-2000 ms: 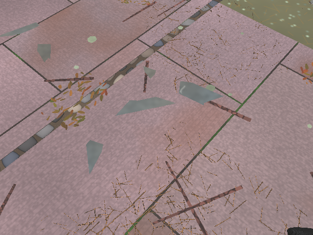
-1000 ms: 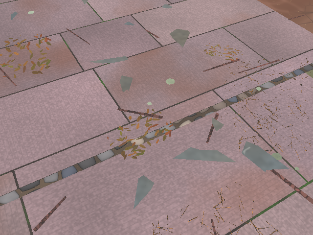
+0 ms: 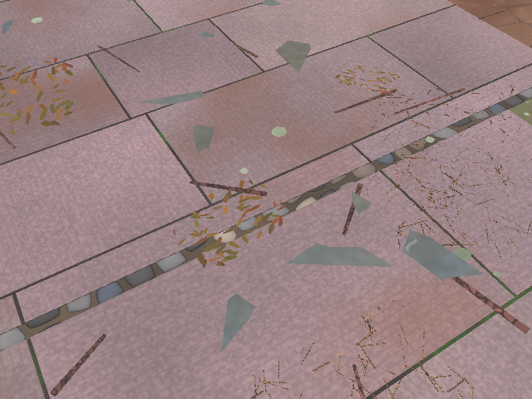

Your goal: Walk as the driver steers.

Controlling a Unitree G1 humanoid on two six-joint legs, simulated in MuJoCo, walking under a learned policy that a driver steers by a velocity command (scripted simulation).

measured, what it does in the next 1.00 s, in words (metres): walks ahead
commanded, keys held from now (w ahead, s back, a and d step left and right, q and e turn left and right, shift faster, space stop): no key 0.36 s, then w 0.64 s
